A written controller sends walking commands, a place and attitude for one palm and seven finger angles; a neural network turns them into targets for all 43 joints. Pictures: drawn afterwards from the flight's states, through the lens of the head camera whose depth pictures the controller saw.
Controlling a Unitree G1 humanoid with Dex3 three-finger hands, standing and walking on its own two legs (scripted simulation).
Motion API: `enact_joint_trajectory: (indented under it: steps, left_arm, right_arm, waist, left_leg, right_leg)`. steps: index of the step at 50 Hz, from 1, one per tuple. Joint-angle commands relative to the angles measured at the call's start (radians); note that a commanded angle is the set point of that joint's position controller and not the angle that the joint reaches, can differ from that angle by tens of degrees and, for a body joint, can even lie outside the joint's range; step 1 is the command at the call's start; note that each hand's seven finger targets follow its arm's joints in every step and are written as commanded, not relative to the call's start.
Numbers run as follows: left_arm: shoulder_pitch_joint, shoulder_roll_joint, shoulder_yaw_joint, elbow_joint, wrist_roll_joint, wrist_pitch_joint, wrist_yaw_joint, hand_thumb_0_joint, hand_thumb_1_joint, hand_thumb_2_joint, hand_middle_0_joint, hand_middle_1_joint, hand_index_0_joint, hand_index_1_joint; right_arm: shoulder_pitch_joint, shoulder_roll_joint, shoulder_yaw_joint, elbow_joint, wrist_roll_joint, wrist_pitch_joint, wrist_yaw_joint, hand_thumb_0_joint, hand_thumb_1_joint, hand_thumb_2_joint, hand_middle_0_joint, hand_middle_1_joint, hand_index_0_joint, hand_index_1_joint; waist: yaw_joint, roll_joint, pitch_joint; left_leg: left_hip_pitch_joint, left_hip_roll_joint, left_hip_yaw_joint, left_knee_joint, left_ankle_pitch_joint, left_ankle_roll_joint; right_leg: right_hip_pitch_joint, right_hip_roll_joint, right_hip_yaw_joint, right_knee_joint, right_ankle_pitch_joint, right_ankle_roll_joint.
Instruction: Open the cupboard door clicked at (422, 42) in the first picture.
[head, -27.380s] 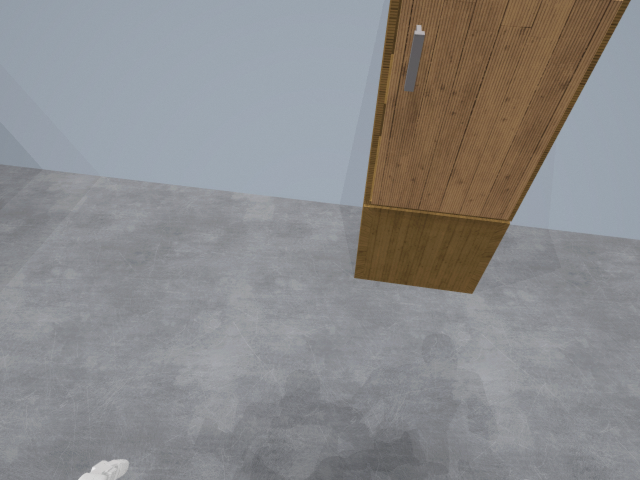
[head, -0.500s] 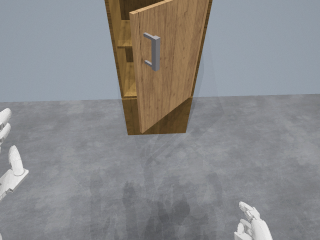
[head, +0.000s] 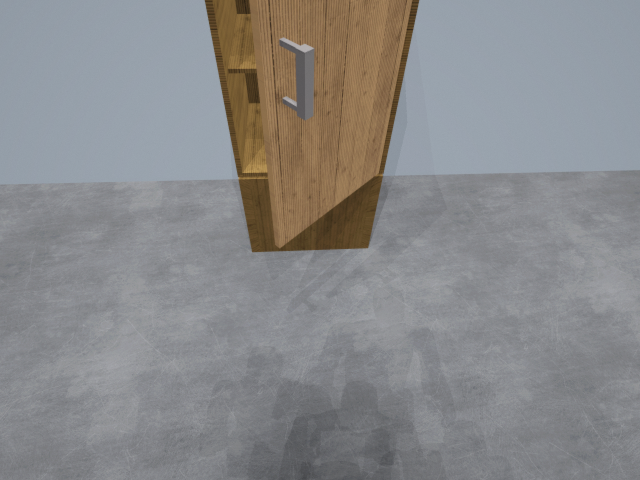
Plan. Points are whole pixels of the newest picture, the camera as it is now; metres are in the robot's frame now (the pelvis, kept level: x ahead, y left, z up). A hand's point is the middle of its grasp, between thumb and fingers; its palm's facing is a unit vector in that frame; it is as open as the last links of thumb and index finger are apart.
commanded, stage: let the arm hang, fingers relaxed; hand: left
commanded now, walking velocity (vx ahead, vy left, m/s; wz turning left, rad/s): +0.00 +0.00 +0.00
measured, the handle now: (296, 79) +0.70 +0.07 +0.12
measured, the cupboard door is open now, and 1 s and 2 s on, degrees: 42 42 42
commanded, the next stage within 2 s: look to check the result in 0.78 s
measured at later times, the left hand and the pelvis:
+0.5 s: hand out of the picture +0.06 +0.22 -0.15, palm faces +0.02 -0.95 -0.32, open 7.3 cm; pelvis +0.01 -0.01 +0.01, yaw +0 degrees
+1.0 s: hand out of the picture +0.10 +0.20 -0.14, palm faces +0.00 -0.95 -0.31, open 7.3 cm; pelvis +0.04 -0.02 +0.02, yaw +0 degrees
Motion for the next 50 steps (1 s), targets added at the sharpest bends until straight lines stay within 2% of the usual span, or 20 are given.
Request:
enact_joint_trajectory:
  steps: [1,2,3,5,8,10,15,18,22,25,29,32,35,38,41,42,50]
  left_arm:
    - [-0.011,0.211,0.049,0.018,-0.006,-0.064,0.009,0.000,0.900,0.900,-0.200,-0.300,-0.200,-0.300]
    - [-0.008,0.190,0.060,0.044,-0.005,-0.065,0.010,0.000,0.900,0.900,-0.200,-0.300,-0.200,-0.300]
    - [-0.004,0.195,0.058,0.070,-0.007,-0.066,0.009,0.000,0.900,0.900,-0.200,-0.300,-0.200,-0.300]
    - [-0.014,0.203,0.055,0.112,-0.011,-0.069,0.008,0.000,0.900,0.900,-0.200,-0.300,-0.200,-0.300]
    - [-0.034,0.207,0.057,0.158,-0.011,-0.072,0.007,0.000,0.900,0.900,-0.200,-0.300,-0.200,-0.300]
    - [-0.038,0.210,0.059,0.180,-0.010,-0.073,0.008,0.000,0.900,0.900,-0.200,-0.300,-0.200,-0.300]
    - [-0.059,0.221,0.062,0.214,-0.011,-0.073,0.010,0.000,0.900,0.900,-0.200,-0.300,-0.200,-0.300]
    - [-0.064,0.223,0.065,0.224,-0.010,-0.073,0.010,0.000,0.900,0.900,-0.200,-0.300,-0.200,-0.300]
    - [-0.078,0.230,0.065,0.233,-0.011,-0.076,0.011,0.000,0.900,0.900,-0.200,-0.300,-0.200,-0.300]
    - [-0.087,0.233,0.064,0.237,-0.011,-0.081,0.010,0.000,0.900,0.900,-0.200,-0.300,-0.200,-0.300]
    - [-0.104,0.237,0.063,0.238,-0.011,-0.082,0.009,0.000,0.900,0.900,-0.200,-0.300,-0.200,-0.300]
    - [-0.114,0.246,0.065,0.237,-0.010,-0.086,0.009,0.000,0.900,0.900,-0.200,-0.300,-0.200,-0.300]
    - [-0.125,0.247,0.064,0.236,-0.012,-0.090,0.009,0.000,0.900,0.900,-0.200,-0.300,-0.200,-0.300]
    - [-0.132,0.252,0.064,0.237,-0.011,-0.093,0.009,0.000,0.900,0.900,-0.200,-0.300,-0.200,-0.300]
    - [-0.133,0.259,0.066,0.235,-0.011,-0.096,0.010,0.000,0.900,0.900,-0.200,-0.300,-0.200,-0.300]
    - [-0.137,0.258,0.063,0.238,-0.012,-0.096,0.010,0.000,0.900,0.900,-0.200,-0.300,-0.200,-0.300]
    - [-0.143,0.273,0.063,0.240,-0.013,-0.099,0.010,0.000,0.900,0.900,-0.200,-0.300,-0.200,-0.300]
  right_arm:
    - [-0.015,-0.111,-0.025,-0.023,0.000,-0.014,-0.015,0.000,-0.900,-0.900,0.200,0.300,0.200,0.300]
    - [-0.007,-0.099,-0.030,-0.007,-0.003,-0.011,-0.018,0.000,-0.900,-0.900,0.200,0.300,0.200,0.300]
    - [0.007,-0.094,-0.028,0.009,-0.002,-0.009,-0.019,0.000,-0.900,-0.900,0.200,0.300,0.200,0.300]
    - [0.027,-0.098,-0.032,0.037,-0.001,-0.005,-0.021,0.000,-0.900,-0.900,0.200,0.300,0.200,0.300]
    - [0.059,-0.106,-0.040,0.069,0.000,-0.004,-0.024,0.000,-0.900,-0.900,0.200,0.300,0.200,0.300]
    - [0.078,-0.106,-0.042,0.089,0.001,-0.003,-0.025,0.000,-0.900,-0.900,0.200,0.300,0.200,0.300]
    - [0.096,-0.106,-0.042,0.126,-0.001,-0.004,-0.026,0.000,-0.900,-0.900,0.200,0.300,0.200,0.300]
    - [0.088,-0.107,-0.042,0.137,-0.003,-0.007,-0.026,0.000,-0.900,-0.900,0.200,0.300,0.200,0.300]
    - [0.059,-0.115,-0.040,0.143,-0.002,-0.016,-0.026,0.000,-0.900,-0.900,0.200,0.300,0.200,0.300]
    - [0.031,-0.127,-0.038,0.145,0.000,-0.022,-0.027,0.000,-0.900,-0.900,0.200,0.300,0.200,0.300]
    - [0.006,-0.132,-0.035,0.150,-0.001,-0.024,-0.026,0.000,-0.900,-0.900,0.200,0.300,0.200,0.300]
    - [-0.006,-0.138,-0.035,0.151,0.001,-0.027,-0.026,0.000,-0.900,-0.900,0.200,0.300,0.200,0.300]
    - [-0.023,-0.151,-0.035,0.152,0.000,-0.029,-0.028,0.000,-0.900,-0.900,0.200,0.300,0.200,0.300]
    - [-0.037,-0.157,-0.034,0.152,0.001,-0.030,-0.028,0.000,-0.900,-0.900,0.200,0.300,0.200,0.300]
    - [-0.047,-0.166,-0.037,0.148,0.004,-0.029,-0.030,0.000,-0.900,-0.900,0.200,0.300,0.200,0.300]
    - [-0.054,-0.169,-0.037,0.149,0.002,-0.028,-0.029,0.000,-0.900,-0.900,0.200,0.300,0.200,0.300]
    - [-0.072,-0.188,-0.037,0.148,0.004,-0.027,-0.031,0.000,-0.900,-0.900,0.200,0.300,0.200,0.300]
  waist:
    - [0.026,0.149,-0.120]
    - [0.026,0.175,-0.115]
    - [0.028,0.181,-0.115]
    - [0.024,0.161,-0.090]
    - [0.018,0.058,-0.052]
    - [0.015,0.020,-0.039]
    - [0.010,-0.024,-0.020]
    - [0.015,-0.019,-0.023]
    - [0.022,0.016,-0.032]
    - [0.026,0.016,-0.044]
    - [0.029,0.038,-0.037]
    - [0.027,0.027,-0.064]
    - [0.025,0.041,-0.084]
    - [0.023,0.051,-0.090]
    - [0.022,0.016,-0.095]
    - [0.021,0.032,-0.085]
    - [0.018,0.027,-0.109]
  left_leg:
    - [-0.019,0.097,-0.133,-0.181,-0.034,0.008]
    - [-0.027,0.098,-0.132,-0.190,-0.064,0.008]
    - [-0.034,0.097,-0.129,-0.194,-0.077,0.007]
    - [-0.033,0.093,-0.126,-0.201,-0.114,0.004]
    - [-0.013,0.098,-0.128,-0.204,-0.100,0.010]
    - [-0.001,0.095,-0.120,-0.200,-0.102,0.011]
    - [0.028,0.092,-0.108,-0.195,-0.078,0.013]
    - [0.026,0.098,-0.111,-0.210,-0.069,0.015]
    - [0.024,0.113,-0.121,-0.241,-0.024,0.014]
    - [0.035,0.120,-0.126,-0.257,0.020,0.011]
    - [0.046,0.120,-0.124,-0.269,0.040,0.007]
    - [0.065,0.121,-0.118,-0.266,0.073,0.004]
    - [0.093,0.125,-0.117,-0.269,0.105,-0.001]
    - [0.109,0.129,-0.117,-0.271,0.136,-0.002]
    - [0.126,0.131,-0.109,-0.266,0.149,-0.004]
    - [0.130,0.129,-0.110,-0.267,0.155,-0.005]
    - [0.162,0.136,-0.106,-0.269,0.184,-0.008]
  right_leg:
    - [0.133,-0.076,0.139,-0.167,-0.082,-0.036]
    - [0.142,-0.078,0.134,-0.180,-0.092,-0.039]
    - [0.154,-0.080,0.135,-0.189,-0.094,-0.040]
    - [0.139,-0.083,0.143,-0.217,-0.136,-0.046]
    - [0.111,-0.085,0.141,-0.249,-0.162,-0.049]
    - [0.096,-0.091,0.146,-0.271,-0.199,-0.051]
    - [0.067,-0.096,0.156,-0.297,-0.237,-0.054]
    - [0.081,-0.091,0.147,-0.290,-0.218,-0.049]
    - [0.123,-0.085,0.135,-0.263,-0.131,-0.043]
    - [0.154,-0.084,0.129,-0.255,-0.065,-0.038]
    - [0.163,-0.087,0.129,-0.260,-0.040,-0.035]
    - [0.188,-0.092,0.129,-0.266,-0.014,-0.034]
    - [0.199,-0.092,0.129,-0.266,0.033,-0.035]
    - [0.210,-0.096,0.126,-0.267,0.080,-0.035]
    - [0.214,-0.094,0.122,-0.275,0.109,-0.033]
    - [0.209,-0.098,0.127,-0.276,0.121,-0.034]
    - [0.237,-0.100,0.127,-0.281,0.191,-0.034]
